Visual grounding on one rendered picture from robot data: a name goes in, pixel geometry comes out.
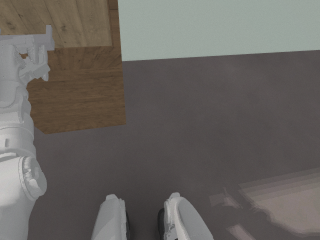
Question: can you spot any robot right shin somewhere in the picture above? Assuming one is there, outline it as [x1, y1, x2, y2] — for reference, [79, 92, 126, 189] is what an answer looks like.
[163, 192, 180, 240]

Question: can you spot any right robot thigh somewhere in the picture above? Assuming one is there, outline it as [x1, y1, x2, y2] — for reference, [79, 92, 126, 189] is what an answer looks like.
[164, 196, 214, 240]

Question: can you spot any drawer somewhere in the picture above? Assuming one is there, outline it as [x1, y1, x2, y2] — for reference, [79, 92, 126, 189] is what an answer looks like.
[0, 0, 112, 48]

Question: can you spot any handle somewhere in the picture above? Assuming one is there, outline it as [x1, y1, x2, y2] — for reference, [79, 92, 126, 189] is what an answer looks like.
[0, 25, 55, 51]

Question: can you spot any left robot forearm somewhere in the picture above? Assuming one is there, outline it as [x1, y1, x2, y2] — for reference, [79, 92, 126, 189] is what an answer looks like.
[0, 80, 37, 162]

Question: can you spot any left robot upper arm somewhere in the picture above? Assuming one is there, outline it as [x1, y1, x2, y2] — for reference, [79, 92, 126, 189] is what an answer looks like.
[0, 156, 47, 240]

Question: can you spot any robot left hand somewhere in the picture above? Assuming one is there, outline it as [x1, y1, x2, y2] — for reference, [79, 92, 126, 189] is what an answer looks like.
[0, 34, 51, 88]

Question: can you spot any cabinet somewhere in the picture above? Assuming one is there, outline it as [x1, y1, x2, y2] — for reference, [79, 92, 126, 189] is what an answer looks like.
[19, 0, 126, 135]

